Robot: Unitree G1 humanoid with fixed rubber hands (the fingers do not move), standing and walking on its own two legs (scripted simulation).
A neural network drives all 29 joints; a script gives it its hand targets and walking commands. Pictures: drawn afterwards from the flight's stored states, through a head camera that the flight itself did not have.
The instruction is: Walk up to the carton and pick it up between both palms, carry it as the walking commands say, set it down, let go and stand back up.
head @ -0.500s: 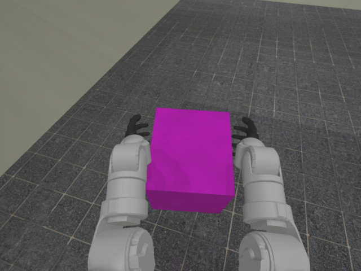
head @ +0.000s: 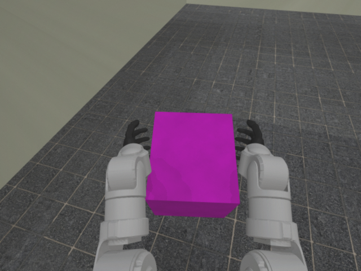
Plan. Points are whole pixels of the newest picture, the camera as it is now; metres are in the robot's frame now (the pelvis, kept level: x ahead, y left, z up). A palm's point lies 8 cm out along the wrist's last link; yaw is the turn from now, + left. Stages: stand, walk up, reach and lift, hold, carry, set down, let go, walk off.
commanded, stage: carry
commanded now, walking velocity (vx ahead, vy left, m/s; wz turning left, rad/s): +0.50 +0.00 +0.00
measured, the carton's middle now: (191, 167) +0.36 +0.00 +0.02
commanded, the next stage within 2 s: none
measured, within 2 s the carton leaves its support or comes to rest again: neither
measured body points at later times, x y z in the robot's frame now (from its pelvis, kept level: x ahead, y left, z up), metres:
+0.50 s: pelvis +0.18 +0.01 +0.00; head +0.18 +0.03 +0.45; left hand +0.49 +0.16 +0.08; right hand +0.50 -0.11 +0.10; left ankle +0.17 +0.13 -0.70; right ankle +0.05 -0.09 -0.73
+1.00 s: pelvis +0.47 +0.02 +0.01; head +0.48 +0.03 +0.46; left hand +0.80 +0.13 +0.12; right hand +0.78 -0.13 +0.13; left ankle +0.35 +0.15 -0.73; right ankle +0.60 -0.11 -0.71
